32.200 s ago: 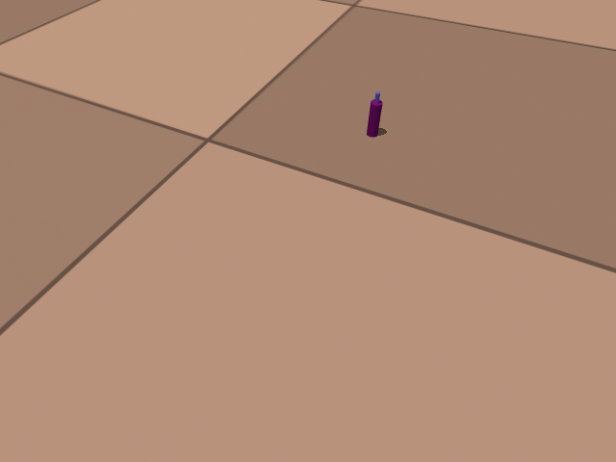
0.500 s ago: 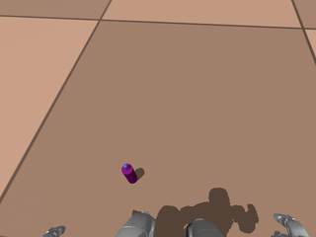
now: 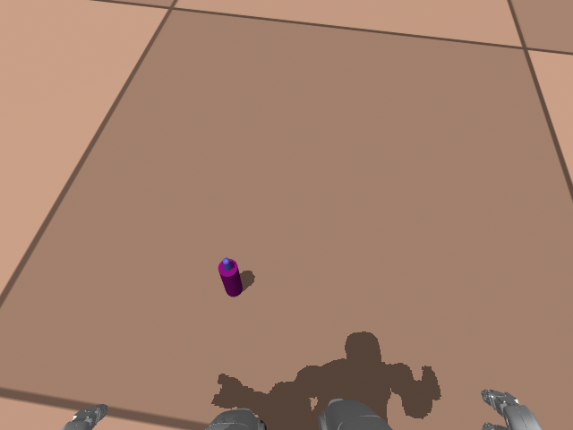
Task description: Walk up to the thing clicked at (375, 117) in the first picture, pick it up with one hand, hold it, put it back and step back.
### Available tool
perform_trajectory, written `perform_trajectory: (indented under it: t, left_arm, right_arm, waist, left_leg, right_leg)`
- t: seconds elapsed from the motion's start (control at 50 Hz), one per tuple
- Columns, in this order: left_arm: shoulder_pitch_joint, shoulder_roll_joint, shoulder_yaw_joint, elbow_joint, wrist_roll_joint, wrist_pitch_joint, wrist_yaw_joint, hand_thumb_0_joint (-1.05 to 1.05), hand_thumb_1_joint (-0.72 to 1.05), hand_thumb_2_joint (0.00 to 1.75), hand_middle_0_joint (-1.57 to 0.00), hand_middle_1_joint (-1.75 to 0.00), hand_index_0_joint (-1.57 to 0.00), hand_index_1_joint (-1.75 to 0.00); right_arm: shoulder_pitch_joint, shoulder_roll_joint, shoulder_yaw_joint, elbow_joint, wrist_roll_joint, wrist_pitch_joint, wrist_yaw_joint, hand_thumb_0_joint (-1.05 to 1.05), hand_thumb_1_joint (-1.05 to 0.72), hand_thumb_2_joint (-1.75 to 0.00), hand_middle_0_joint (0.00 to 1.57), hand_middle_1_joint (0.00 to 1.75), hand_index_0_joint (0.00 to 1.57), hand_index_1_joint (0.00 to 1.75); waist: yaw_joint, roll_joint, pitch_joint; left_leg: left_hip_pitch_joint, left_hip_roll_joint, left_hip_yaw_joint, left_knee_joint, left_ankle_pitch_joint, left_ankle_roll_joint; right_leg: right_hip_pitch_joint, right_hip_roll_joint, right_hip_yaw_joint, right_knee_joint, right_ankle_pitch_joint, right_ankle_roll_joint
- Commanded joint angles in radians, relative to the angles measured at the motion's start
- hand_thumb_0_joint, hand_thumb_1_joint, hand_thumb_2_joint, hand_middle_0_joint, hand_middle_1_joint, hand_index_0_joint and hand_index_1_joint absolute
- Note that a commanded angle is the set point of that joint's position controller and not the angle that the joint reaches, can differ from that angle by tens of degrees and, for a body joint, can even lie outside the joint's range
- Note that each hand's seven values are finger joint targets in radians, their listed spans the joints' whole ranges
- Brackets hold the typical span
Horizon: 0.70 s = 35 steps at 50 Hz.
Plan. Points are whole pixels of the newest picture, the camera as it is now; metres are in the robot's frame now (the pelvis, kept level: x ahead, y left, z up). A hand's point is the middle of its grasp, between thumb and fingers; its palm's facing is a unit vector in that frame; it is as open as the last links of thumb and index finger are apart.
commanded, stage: step back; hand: left
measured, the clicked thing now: (230, 275) +0.56 +0.18 -0.64
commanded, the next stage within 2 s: none
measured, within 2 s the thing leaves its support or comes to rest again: neither
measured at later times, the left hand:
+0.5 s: hand out of the picture +0.00 +0.29 -0.15, palm faces -0.02 -0.93 -0.37, open 7.4 cm
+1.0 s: hand out of the picture -0.21 +0.26 -0.13, palm faces -0.08 -0.91 -0.40, open 7.4 cm
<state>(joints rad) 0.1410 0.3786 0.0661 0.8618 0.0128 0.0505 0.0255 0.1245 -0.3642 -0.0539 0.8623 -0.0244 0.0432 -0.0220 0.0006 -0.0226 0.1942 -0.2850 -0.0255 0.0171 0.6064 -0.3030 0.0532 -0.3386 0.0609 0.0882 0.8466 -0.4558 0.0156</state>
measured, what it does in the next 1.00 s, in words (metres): walks backwards: right foot, then left foot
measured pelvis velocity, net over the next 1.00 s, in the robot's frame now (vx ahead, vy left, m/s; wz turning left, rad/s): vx -0.30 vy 0.00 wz -0.09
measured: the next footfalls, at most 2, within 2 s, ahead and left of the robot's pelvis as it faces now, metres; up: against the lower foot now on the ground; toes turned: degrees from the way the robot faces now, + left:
right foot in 0.06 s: +0.02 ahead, -0.11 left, +0.00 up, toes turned +2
left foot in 0.40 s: -0.08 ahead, +0.14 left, +0.00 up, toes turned -3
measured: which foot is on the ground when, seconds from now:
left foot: down 0.00-0.10, up 0.12-0.38, down 0.40-0.86, up 0.88-1.00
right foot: up 0.00-0.04, down 0.06-0.42, up 0.44-0.78, down 0.80-1.00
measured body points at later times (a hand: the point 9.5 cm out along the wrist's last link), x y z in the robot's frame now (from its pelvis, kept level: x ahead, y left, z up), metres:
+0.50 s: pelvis -0.13 +0.03 +0.00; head -0.08 +0.06 +0.44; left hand +0.00 +0.34 -0.13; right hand -0.06 -0.28 -0.11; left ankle -0.12 +0.15 -0.73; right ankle -0.07 -0.11 -0.68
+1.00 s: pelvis -0.30 +0.00 +0.00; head -0.26 -0.03 +0.45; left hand -0.20 +0.30 -0.11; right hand -0.22 -0.33 -0.12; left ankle -0.28 +0.14 -0.65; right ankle -0.28 -0.13 -0.73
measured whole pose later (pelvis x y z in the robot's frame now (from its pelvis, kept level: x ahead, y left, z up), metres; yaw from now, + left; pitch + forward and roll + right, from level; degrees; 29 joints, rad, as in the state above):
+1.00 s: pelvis -0.30 +0.00 +0.00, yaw -5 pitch -1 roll +2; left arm 0.23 0.35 0.07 0.83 0.05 0.08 -0.02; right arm 0.18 -0.41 -0.06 0.85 0.00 0.05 -0.04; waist 0.03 0.00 0.11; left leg -0.50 -0.11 -0.11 1.12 -0.46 -0.01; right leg -0.30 -0.02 0.07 0.62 -0.30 -0.01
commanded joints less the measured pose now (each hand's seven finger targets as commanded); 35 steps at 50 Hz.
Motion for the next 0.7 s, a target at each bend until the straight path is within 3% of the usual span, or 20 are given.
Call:
perform_trajectory:
  t: [0.0, 0.02, 0.04, 0.06, 0.08, 0.1, 0.14, 0.18, 0.22, 0.3, 0.36, 0.38, 0.4, 0.42, 0.44, 0.48, 0.5, 0.56, 0.64, 0.68]
  left_arm:
    - [0.058, 0.159, 0.054, -0.061, 0.013, -0.05, 0.005, 0.0, 0.9, 0.9, -0.2, -0.3, -0.2, -0.3]
    - [0.104, 0.15, 0.053, -0.042, 0.016, -0.054, 0.007, 0.0, 0.9, 0.9, -0.2, -0.3, -0.2, -0.3]
    - [0.097, 0.196, 0.061, -0.044, 0.027, -0.061, 0.009, 0.0, 0.9, 0.9, -0.2, -0.3, -0.2, -0.3]
    - [0.07, 0.261, 0.078, -0.058, 0.033, -0.065, 0.006, 0.0, 0.9, 0.9, -0.2, -0.3, -0.2, -0.3]
    - [0.0, 0.336, 0.088, -0.089, 0.024, -0.059, 0.002, 0.0, 0.9, 0.9, -0.2, -0.3, -0.2, -0.3]
    - [-0.027, 0.323, 0.089, -0.117, 0.027, -0.061, 0.003, 0.0, 0.9, 0.9, -0.2, -0.3, -0.2, -0.3]
    - [-0.037, 0.251, 0.076, -0.139, 0.013, -0.059, 0.006, 0.0, 0.9, 0.9, -0.2, -0.3, -0.2, -0.3]
    - [-0.043, 0.206, 0.071, -0.143, 0.014, -0.051, 0.01, 0.0, 0.9, 0.9, -0.2, -0.3, -0.2, -0.3]
    - [0.003, 0.196, 0.065, -0.148, 0.021, -0.044, 0.008, 0.0, 0.9, 0.9, -0.2, -0.3, -0.2, -0.3]
    - [-0.006, 0.213, 0.071, -0.175, 0.027, -0.022, 0.011, 0.0, 0.9, 0.9, -0.2, -0.3, -0.2, -0.3]
    - [-0.006, 0.221, 0.061, -0.183, 0.007, 0.003, -0.005, 0.0, 0.9, 0.9, -0.2, -0.3, -0.2, -0.3]
    - [0.03, 0.182, 0.054, -0.187, 0.004, 0.009, -0.008, 0.0, 0.9, 0.9, -0.2, -0.3, -0.2, -0.3]
    - [0.049, 0.138, 0.046, -0.184, 0.002, 0.01, -0.007, 0.0, 0.9, 0.9, -0.2, -0.3, -0.2, -0.3]
    - [-0.06, 0.201, 0.074, -0.191, 0.016, 0.008, 0.012, 0.0, 0.9, 0.9, -0.2, -0.3, -0.2, -0.3]
    - [-0.08, 0.232, 0.079, -0.182, 0.024, 0.008, 0.012, 0.0, 0.9, 0.9, -0.2, -0.3, -0.2, -0.3]
    - [0.002, 0.209, 0.085, -0.145, 0.006, 0.008, -0.001, 0.0, 0.9, 0.9, -0.2, -0.3, -0.2, -0.3]
    - [0.068, 0.203, 0.082, -0.13, 0.001, 0.009, -0.006, 0.0, 0.9, 0.9, -0.2, -0.3, -0.2, -0.3]
    - [0.057, 0.19, 0.089, -0.129, 0.012, 0.007, -0.015, 0.0, 0.9, 0.9, -0.2, -0.3, -0.2, -0.3]
    - [0.053, 0.185, 0.073, -0.149, 0.018, 0.0, -0.017, 0.0, 0.9, 0.9, -0.2, -0.3, -0.2, -0.3]
    - [0.05, 0.183, 0.07, -0.147, 0.016, -0.003, -0.023, 0.0, 0.9, 0.9, -0.2, -0.3, -0.2, -0.3]
  right_arm:
    - [0.014, -0.25, -0.065, -0.07, 0.018, -0.002, -0.005, 0.0, -0.9, -0.9, 0.2, 0.3, 0.2, 0.3]
    - [-0.013, -0.244, -0.062, -0.073, 0.026, 0.0, -0.002, 0.0, -0.9, -0.9, 0.2, 0.3, 0.2, 0.3]
    - [-0.022, -0.214, -0.053, -0.083, 0.034, -0.002, 0.0, 0.0, -0.9, -0.9, 0.2, 0.3, 0.2, 0.3]
    - [-0.015, -0.186, -0.041, -0.096, 0.041, -0.004, 0.003, 0.0, -0.9, -0.9, 0.2, 0.3, 0.2, 0.3]
    - [-0.041, -0.185, -0.043, -0.096, 0.035, 0.005, -0.007, 0.0, -0.9, -0.9, 0.2, 0.3, 0.2, 0.3]
    - [-0.02, -0.218, -0.058, -0.077, 0.028, 0.012, -0.012, 0.0, -0.9, -0.9, 0.2, 0.3, 0.2, 0.3]
    - [0.02, -0.232, -0.053, -0.053, 0.033, 0.006, -0.003, 0.0, -0.9, -0.9, 0.2, 0.3, 0.2, 0.3]
    - [0.047, -0.21, -0.044, -0.04, 0.031, -0.003, -0.006, 0.0, -0.9, -0.9, 0.2, 0.3, 0.2, 0.3]
    - [0.034, -0.204, -0.032, -0.054, 0.031, -0.014, -0.012, 0.0, -0.9, -0.9, 0.2, 0.3, 0.2, 0.3]
    - [0.08, -0.192, -0.034, -0.058, 0.016, -0.026, -0.015, 0.0, -0.9, -0.9, 0.2, 0.3, 0.2, 0.3]
    - [0.128, -0.187, -0.052, -0.029, -0.007, -0.04, -0.012, 0.0, -0.9, -0.9, 0.2, 0.3, 0.2, 0.3]
    - [0.107, -0.225, -0.065, -0.04, -0.023, -0.045, -0.011, 0.0, -0.9, -0.9, 0.2, 0.3, 0.2, 0.3]
    - [0.072, -0.333, -0.089, -0.053, -0.038, -0.043, -0.006, 0.0, -0.9, -0.9, 0.2, 0.3, 0.2, 0.3]
    - [0.061, -0.405, -0.101, -0.071, -0.017, -0.041, 0.001, 0.0, -0.9, -0.9, 0.2, 0.3, 0.2, 0.3]
    - [0.001, -0.383, -0.101, -0.078, -0.016, -0.047, -0.003, 0.0, -0.9, -0.9, 0.2, 0.3, 0.2, 0.3]
    - [-0.079, -0.277, -0.064, -0.098, -0.031, -0.054, -0.008, 0.0, -0.9, -0.9, 0.2, 0.3, 0.2, 0.3]
    - [-0.086, -0.251, -0.062, -0.1, -0.024, -0.057, -0.012, 0.0, -0.9, -0.9, 0.2, 0.3, 0.2, 0.3]
    - [0.025, -0.241, -0.067, -0.085, -0.015, -0.061, -0.011, 0.0, -0.9, -0.9, 0.2, 0.3, 0.2, 0.3]
    - [0.05, -0.264, -0.082, -0.108, -0.006, -0.053, -0.02, 0.0, -0.9, -0.9, 0.2, 0.3, 0.2, 0.3]
    - [0.061, -0.281, -0.086, -0.116, -0.011, -0.048, -0.019, 0.0, -0.9, -0.9, 0.2, 0.3, 0.2, 0.3]
  waist:
    - [-0.01, 0.157, -0.264]
    - [0.014, 0.136, -0.286]
    - [0.01, 0.055, -0.306]
    - [0.002, -0.126, -0.289]
    - [0.033, -0.284, -0.226]
    - [0.025, -0.237, -0.173]
    - [0.005, -0.114, -0.175]
    - [0.002, -0.083, -0.212]
    - [0.032, -0.074, -0.238]
    - [0.021, -0.192, -0.272]
    - [-0.004, -0.151, -0.271]
    - [0.013, -0.069, -0.27]
    - [0.02, 0.209, -0.249]
    - [-0.058, 0.274, -0.195]
    - [-0.04, 0.247, -0.147]
    - [0.039, 0.13, -0.14]
    - [0.072, 0.122, -0.154]
    - [0.016, 0.139, -0.191]
    - [-0.022, 0.175, -0.253]
    - [-0.031, 0.209, -0.277]
  left_leg:
    - [0.227, 0.21, -0.196, 0.009, 0.502, 0.115]
    - [0.196, 0.208, -0.184, 0.042, 0.425, 0.095]
    - [0.079, 0.174, -0.176, 0.069, 0.282, 0.059]
    - [-0.097, 0.06, -0.127, 0.181, 0.06, 0.004]
    - [-0.106, -0.062, -0.075, 0.401, -0.297, -0.04]
    - [-0.057, -0.04, -0.167, 0.544, -0.362, -0.056]
    - [-0.115, -0.07, -0.196, 0.593, -0.275, -0.056]
    - [-0.133, -0.101, -0.17, 0.599, -0.231, -0.068]
    - [-0.156, -0.096, -0.135, 0.48, -0.213, -0.076]
    - [-0.108, 0.014, -0.079, 0.064, -0.172, -0.072]
    - [0.076, -0.01, -0.017, -0.241, 0.163, -0.063]
    - [0.154, 0.092, -0.162, -0.255, 0.161, -0.035]
    - [0.213, 0.325, -0.474, -0.298, 0.244, 0.05]
    - [-0.052, 0.461, -0.586, -0.339, 0.213, 0.207]
    - [-0.128, 0.477, -0.606, -0.361, 0.152, 0.243]
    - [-0.044, 0.3, -0.311, -0.261, 0.334, 0.157]
    - [0.04, 0.249, -0.23, -0.222, 0.4, 0.117]
    - [0.152, 0.235, -0.233, -0.18, 0.458, 0.122]
    - [0.258, 0.292, -0.233, -0.14, 0.425, 0.194]
    - [0.26, 0.297, -0.229, -0.119, 0.41, 0.184]
  right_leg:
    - [0.06, -0.022, -0.075, -0.375, 0.189, -0.025]
    - [0.128, -0.027, -0.071, -0.484, 0.335, -0.034]
    - [0.229, -0.091, 0.04, -0.449, 0.467, -0.057]
    - [0.276, -0.238, 0.254, -0.448, 0.573, -0.135]
    - [0.105, -0.431, 0.45, -0.501, 0.625, -0.317]
    - [-0.015, -0.457, 0.489, -0.51, 0.608, -0.347]
    - [0.066, -0.349, 0.284, -0.452, 0.702, -0.292]
    - [0.122, -0.272, 0.158, -0.405, 0.74, -0.243]
    - [0.207, -0.226, 0.129, -0.365, 0.752, -0.222]
    - [0.313, -0.252, 0.135, -0.306, 0.673, -0.198]
    - [0.177, -0.182, 0.097, -0.183, 0.533, -0.125]
    - [0.033, -0.128, 0.1, -0.132, 0.36, -0.095]
    - [-0.215, 0.044, 0.031, 0.057, -0.059, -0.048]
    - [-0.113, 0.055, 0.098, 0.234, -0.218, -0.023]
    - [-0.095, 0.019, 0.136, 0.36, -0.163, -0.025]
    - [-0.142, 0.047, 0.159, 0.441, -0.047, -0.029]
    - [-0.2, 0.057, 0.15, 0.443, 0.002, -0.032]
    - [-0.196, 0.054, 0.121, 0.413, 0.009, 0.007]
    - [-0.169, -0.002, 0.081, 0.183, -0.047, 0.035]
    - [-0.103, -0.046, 0.047, 0.009, -0.054, 0.029]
